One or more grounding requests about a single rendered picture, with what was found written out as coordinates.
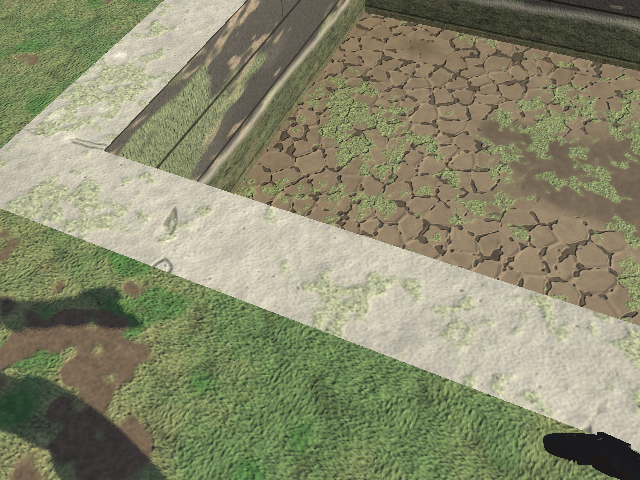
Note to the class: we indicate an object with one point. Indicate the right robot hand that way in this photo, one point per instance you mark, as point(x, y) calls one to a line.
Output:
point(604, 452)

